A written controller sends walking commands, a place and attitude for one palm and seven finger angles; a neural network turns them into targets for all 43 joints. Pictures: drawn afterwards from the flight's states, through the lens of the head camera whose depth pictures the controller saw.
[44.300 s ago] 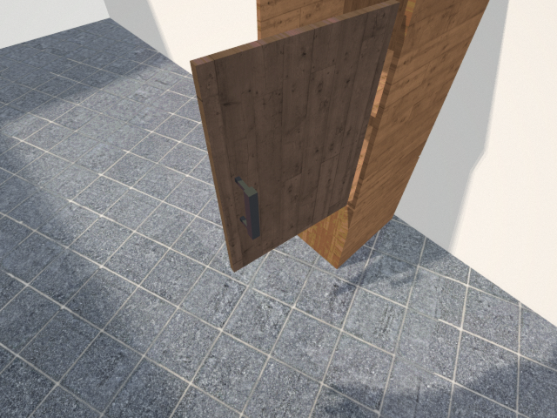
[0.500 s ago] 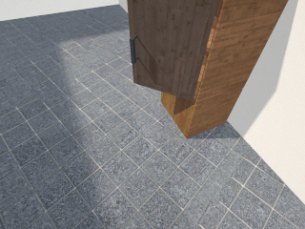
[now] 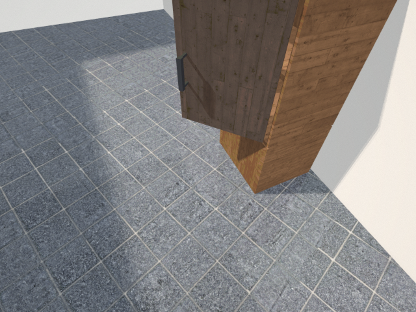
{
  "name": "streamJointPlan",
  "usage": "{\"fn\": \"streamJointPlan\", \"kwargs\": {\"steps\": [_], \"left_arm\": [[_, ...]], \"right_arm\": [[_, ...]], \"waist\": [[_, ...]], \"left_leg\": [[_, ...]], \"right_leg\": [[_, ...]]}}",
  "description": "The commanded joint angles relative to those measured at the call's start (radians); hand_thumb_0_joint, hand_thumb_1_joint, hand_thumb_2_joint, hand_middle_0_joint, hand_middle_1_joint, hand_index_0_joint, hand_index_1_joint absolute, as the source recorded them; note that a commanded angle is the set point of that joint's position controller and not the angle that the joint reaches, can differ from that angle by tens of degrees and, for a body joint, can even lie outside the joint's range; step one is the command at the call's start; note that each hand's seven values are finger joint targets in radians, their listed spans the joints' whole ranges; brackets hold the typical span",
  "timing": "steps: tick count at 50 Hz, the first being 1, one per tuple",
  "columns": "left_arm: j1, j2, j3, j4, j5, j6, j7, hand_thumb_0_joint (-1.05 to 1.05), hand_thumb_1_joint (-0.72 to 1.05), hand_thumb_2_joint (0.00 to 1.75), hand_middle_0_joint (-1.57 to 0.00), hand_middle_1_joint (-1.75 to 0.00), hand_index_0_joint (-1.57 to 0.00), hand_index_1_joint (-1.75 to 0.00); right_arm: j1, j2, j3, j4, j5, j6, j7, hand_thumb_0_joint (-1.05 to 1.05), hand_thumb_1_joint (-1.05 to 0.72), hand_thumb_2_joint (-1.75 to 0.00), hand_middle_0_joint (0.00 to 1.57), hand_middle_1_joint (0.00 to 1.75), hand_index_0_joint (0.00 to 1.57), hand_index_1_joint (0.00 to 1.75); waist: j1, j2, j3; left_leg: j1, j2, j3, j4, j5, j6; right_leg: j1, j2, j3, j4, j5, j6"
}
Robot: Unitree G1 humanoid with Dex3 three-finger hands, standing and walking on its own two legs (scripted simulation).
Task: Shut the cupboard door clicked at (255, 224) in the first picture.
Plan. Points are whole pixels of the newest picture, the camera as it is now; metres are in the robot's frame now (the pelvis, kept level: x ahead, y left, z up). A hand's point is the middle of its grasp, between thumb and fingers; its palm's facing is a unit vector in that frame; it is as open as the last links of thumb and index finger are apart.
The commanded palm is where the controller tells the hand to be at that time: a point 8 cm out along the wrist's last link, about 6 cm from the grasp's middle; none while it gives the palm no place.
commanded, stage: walk to a spot facing it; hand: left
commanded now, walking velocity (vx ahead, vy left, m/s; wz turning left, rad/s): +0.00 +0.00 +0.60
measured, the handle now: (183, 72) +0.99 +0.15 -0.08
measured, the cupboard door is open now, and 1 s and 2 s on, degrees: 41 41 41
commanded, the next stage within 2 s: turn to face it in 1.48 s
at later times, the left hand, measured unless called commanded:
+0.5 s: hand out of the picture -0.01 +0.25 -0.19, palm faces +0.25 -0.94 -0.24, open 7.4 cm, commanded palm none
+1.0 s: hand out of the picture -0.06 +0.17 -0.16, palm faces +0.58 -0.77 -0.26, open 7.4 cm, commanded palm none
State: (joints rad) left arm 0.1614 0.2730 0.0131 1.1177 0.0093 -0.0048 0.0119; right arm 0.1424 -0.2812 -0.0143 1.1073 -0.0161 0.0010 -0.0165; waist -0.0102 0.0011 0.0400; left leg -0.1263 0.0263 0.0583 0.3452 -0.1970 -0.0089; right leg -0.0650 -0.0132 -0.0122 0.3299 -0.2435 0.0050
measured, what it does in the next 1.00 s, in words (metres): steps on the spot, turning left: right foot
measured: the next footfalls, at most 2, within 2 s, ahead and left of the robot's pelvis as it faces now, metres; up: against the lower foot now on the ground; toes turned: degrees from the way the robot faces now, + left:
right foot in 0.76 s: +0.06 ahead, -0.10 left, +0.00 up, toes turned +24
left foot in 1.20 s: +0.10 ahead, +0.23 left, +0.00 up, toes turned +52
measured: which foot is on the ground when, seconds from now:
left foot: down 0.00-0.74, up 0.76-1.00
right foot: down 0.00-0.32, up 0.34-0.74, down 0.76-1.00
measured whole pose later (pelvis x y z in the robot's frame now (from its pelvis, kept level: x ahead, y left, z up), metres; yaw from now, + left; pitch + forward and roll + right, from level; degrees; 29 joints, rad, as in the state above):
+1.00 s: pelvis +0.04 +0.01 +0.00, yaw +36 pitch +1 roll +2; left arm 0.33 0.16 0.04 0.97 0.02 -0.04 0.01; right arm 0.21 -0.27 -0.10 0.93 -0.03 0.05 0.04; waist -0.03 0.02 0.06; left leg -0.63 0.05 0.02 1.09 -0.24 -0.03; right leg -0.04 -0.09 -0.19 0.36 -0.33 0.00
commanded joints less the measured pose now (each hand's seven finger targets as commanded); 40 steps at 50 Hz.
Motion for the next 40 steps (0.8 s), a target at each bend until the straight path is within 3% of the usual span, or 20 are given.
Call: {"fn": "streamJointPlan", "kwargs": {"steps": [1,6,9,11,14,15,16,17,18,20,24,27,32,34,35,36,37,38,39,40], "left_arm": [[0.055,0.112,0.033,-0.042,0.000,-0.002,0.020,0.00,0.90,0.90,-0.20,-0.30,-0.20,-0.30],[0.097,0.150,0.065,-0.080,0.003,0.014,0.028,0.00,0.90,0.90,-0.20,-0.30,-0.20,-0.30],[0.108,0.164,0.082,-0.114,0.013,0.016,0.032,0.00,0.90,0.90,-0.20,-0.30,-0.20,-0.30],[0.068,0.160,0.087,-0.145,0.025,0.017,0.036,0.00,0.90,0.90,-0.20,-0.30,-0.20,-0.30],[-0.011,0.156,0.092,-0.192,0.019,0.017,0.030,0.00,0.90,0.90,-0.20,-0.30,-0.20,-0.30],[0.000,0.125,0.089,-0.202,0.012,0.022,0.028,0.00,0.90,0.90,-0.20,-0.30,-0.20,-0.30],[0.032,0.051,0.077,-0.226,-0.001,0.033,0.021,0.00,0.90,0.90,-0.20,-0.30,-0.20,-0.30],[-0.008,0.059,0.073,-0.249,0.006,0.045,0.028,0.00,0.90,0.90,-0.20,-0.30,-0.20,-0.30],[0.018,0.067,0.080,-0.254,0.008,0.044,0.020,0.00,0.90,0.90,-0.20,-0.30,-0.20,-0.30],[-0.019,0.074,0.089,-0.239,0.019,0.045,0.012,0.00,0.90,0.90,-0.20,-0.30,-0.20,-0.30],[0.021,0.044,0.085,-0.233,0.015,0.027,0.006,0.00,0.90,0.90,-0.20,-0.30,-0.20,-0.30],[0.015,0.029,0.080,-0.250,0.012,0.025,0.004,0.00,0.90,0.90,-0.20,-0.30,-0.20,-0.30],[0.010,0.033,0.075,-0.273,0.014,0.020,-0.005,0.00,0.90,0.90,-0.20,-0.30,-0.20,-0.30],[0.096,0.044,0.078,-0.250,0.014,0.017,-0.010,0.00,0.90,0.90,-0.20,-0.30,-0.20,-0.30],[0.178,0.064,0.085,-0.227,0.016,0.012,-0.013,0.00,0.90,0.90,-0.20,-0.30,-0.20,-0.30],[0.270,0.098,0.099,-0.209,0.025,0.005,-0.007,0.00,0.90,0.90,-0.20,-0.30,-0.20,-0.30],[0.283,0.194,0.114,-0.218,0.043,-0.002,0.009,0.00,0.90,0.90,-0.20,-0.30,-0.20,-0.30],[0.198,0.179,0.096,-0.235,0.020,-0.003,0.018,0.00,0.90,0.90,-0.20,-0.30,-0.20,-0.30],[0.082,0.158,0.095,-0.266,0.013,-0.008,0.016,0.00,0.90,0.90,-0.20,-0.30,-0.20,-0.30],[0.048,0.150,0.100,-0.279,0.012,-0.020,0.016,0.00,0.90,0.90,-0.20,-0.30,-0.20,-0.30]], "right_arm": [[0.035,-0.086,-0.012,-0.049,0.002,0.000,-0.005,0.00,-0.90,-0.90,0.20,0.30,0.20,0.30],[0.042,-0.078,-0.030,-0.091,0.003,0.021,-0.001,0.00,-0.90,-0.90,0.20,0.30,0.20,0.30],[0.016,-0.057,-0.045,-0.137,0.000,0.038,0.000,0.00,-0.90,-0.90,0.20,0.30,0.20,0.30],[0.017,-0.045,-0.054,-0.158,0.004,0.044,0.006,0.00,-0.90,-0.90,0.20,0.30,0.20,0.30],[0.125,-0.032,-0.056,-0.154,0.006,0.039,0.023,0.00,-0.90,-0.90,0.20,0.30,0.20,0.30],[0.193,-0.067,-0.062,-0.141,-0.001,0.030,0.026,0.00,-0.90,-0.90,0.20,0.30,0.20,0.30],[0.243,-0.173,-0.087,-0.140,-0.013,0.022,0.018,0.00,-0.90,-0.90,0.20,0.30,0.20,0.30],[0.266,-0.202,-0.095,-0.131,-0.014,0.030,0.006,0.00,-0.90,-0.90,0.20,0.30,0.20,0.30],[0.212,-0.199,-0.094,-0.153,-0.016,0.034,0.007,0.00,-0.90,-0.90,0.20,0.30,0.20,0.30],[0.136,-0.141,-0.080,-0.194,-0.019,0.027,-0.002,0.00,-0.90,-0.90,0.20,0.30,0.20,0.30],[0.135,-0.121,-0.079,-0.200,-0.014,0.013,-0.011,0.00,-0.90,-0.90,0.20,0.30,0.20,0.30],[0.152,-0.124,-0.085,-0.202,-0.016,0.016,-0.008,0.00,-0.90,-0.90,0.20,0.30,0.20,0.30],[0.144,-0.140,-0.099,-0.207,-0.023,0.027,0.003,0.00,-0.90,-0.90,0.20,0.30,0.20,0.30],[0.095,-0.145,-0.103,-0.223,-0.022,0.030,0.007,0.00,-0.90,-0.90,0.20,0.30,0.20,0.30],[0.055,-0.140,-0.103,-0.232,-0.016,0.031,0.007,0.00,-0.90,-0.90,0.20,0.30,0.20,0.30],[0.019,-0.091,-0.098,-0.253,-0.009,0.031,0.009,0.00,-0.90,-0.90,0.20,0.30,0.20,0.30],[0.031,0.008,-0.080,-0.276,0.006,0.022,0.012,0.00,-0.90,-0.90,0.20,0.30,0.20,0.30],[-0.008,-0.052,-0.089,-0.280,-0.016,0.018,0.018,0.00,-0.90,-0.90,0.20,0.30,0.20,0.30],[0.038,-0.048,-0.093,-0.281,-0.021,0.026,0.029,0.00,-0.90,-0.90,0.20,0.30,0.20,0.30],[0.083,-0.031,-0.095,-0.270,-0.021,0.035,0.037,0.00,-0.90,-0.90,0.20,0.30,0.20,0.30]], "waist": [[0.006,0.002,-0.046],[0.025,-0.063,-0.049],[0.041,-0.189,-0.006],[0.027,-0.193,0.035],[-0.045,-0.129,0.011],[-0.072,0.037,-0.026],[-0.076,0.390,-0.026],[-0.083,0.324,-0.040],[-0.051,0.235,-0.041],[-0.029,0.174,0.003],[-0.013,0.076,-0.077],[-0.025,0.084,-0.127],[-0.032,0.181,-0.081],[0.009,0.191,-0.070],[0.055,0.154,-0.067],[0.103,0.029,-0.063],[0.116,-0.336,-0.051],[0.073,-0.241,0.058],[0.001,-0.149,0.072],[-0.031,-0.113,0.038]], "left_leg": [[0.008,0.087,-0.094,0.020,0.294,0.014],[-0.131,0.036,-0.070,0.182,0.250,0.002],[-0.286,0.001,-0.039,0.477,-0.264,-0.012],[-0.308,0.029,-0.056,0.575,-0.361,-0.010],[-0.147,0.041,-0.026,0.272,-0.121,-0.013],[-0.015,0.065,-0.100,0.111,0.120,0.008],[0.018,0.293,-0.493,-0.027,0.410,0.111],[-0.038,0.351,-0.563,-0.075,0.359,0.171],[-0.109,0.344,-0.500,-0.099,0.035,0.200],[-0.183,0.246,-0.491,-0.120,-0.176,0.149],[-0.052,0.201,-0.420,-0.068,0.036,0.162],[-0.017,0.181,-0.436,-0.062,-0.035,0.173],[-0.111,0.145,-0.529,-0.103,-0.349,0.169],[-0.229,0.099,-0.512,-0.094,-0.423,0.143],[-0.355,0.056,-0.470,-0.046,-0.458,0.119],[-0.563,-0.029,-0.374,0.129,-0.486,0.067],[-0.783,-0.155,-0.134,0.516,-0.423,-0.003],[-0.747,-0.078,-0.160,0.746,-0.341,0.001],[-0.700,-0.058,-0.168,0.835,-0.248,-0.001],[-0.651,-0.028,-0.147,0.897,-0.205,-0.009]], "right_leg": [[-0.026,-0.120,0.027,0.025,0.316,-0.021],[0.021,-0.200,0.035,0.085,0.395,-0.070],[0.030,-0.349,0.106,0.051,0.543,-0.193],[-0.033,-0.390,0.073,0.055,0.544,-0.214],[-0.117,-0.315,-0.062,0.216,0.452,-0.105],[-0.216,-0.237,-0.122,0.387,0.274,-0.035],[-0.426,-0.061,-0.150,0.638,-0.323,0.058],[-0.431,-0.042,-0.003,0.760,-0.419,0.036],[-0.404,-0.076,0.023,0.795,-0.350,0.019],[-0.452,-0.076,0.043,0.821,-0.214,0.025],[-0.485,-0.059,0.044,0.749,-0.132,0.046],[-0.458,-0.038,0.036,0.649,-0.149,0.049],[-0.358,0.010,-0.004,0.428,-0.200,0.034],[-0.197,0.045,-0.040,0.293,-0.181,0.024],[-0.025,0.055,-0.053,0.175,-0.140,0.018],[0.163,-0.039,0.053,0.011,-0.243,-0.013],[0.239,-0.376,0.465,-0.195,-0.533,-0.110],[-0.007,-0.482,0.533,-0.251,-0.582,-0.132],[-0.085,-0.451,0.433,-0.247,-0.454,-0.134],[-0.121,-0.431,0.410,-0.242,-0.504,-0.135]]}}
